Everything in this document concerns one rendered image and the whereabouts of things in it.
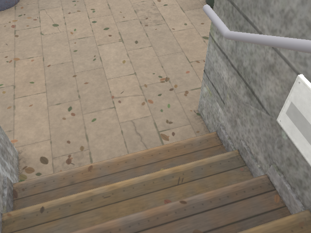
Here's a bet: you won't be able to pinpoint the stairs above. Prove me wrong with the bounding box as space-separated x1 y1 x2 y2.
1 131 311 233

